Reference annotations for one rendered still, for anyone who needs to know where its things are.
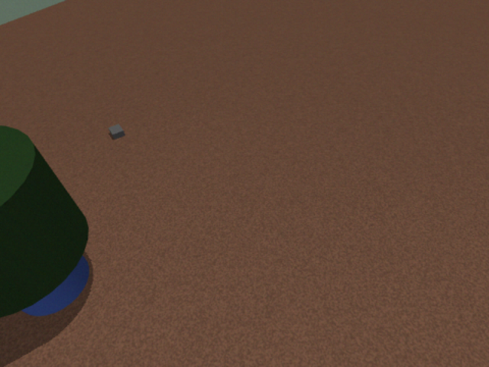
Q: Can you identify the potted plant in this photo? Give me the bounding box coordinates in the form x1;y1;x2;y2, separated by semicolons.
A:
0;125;89;317

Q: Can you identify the small box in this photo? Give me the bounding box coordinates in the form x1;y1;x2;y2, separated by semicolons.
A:
108;124;125;139

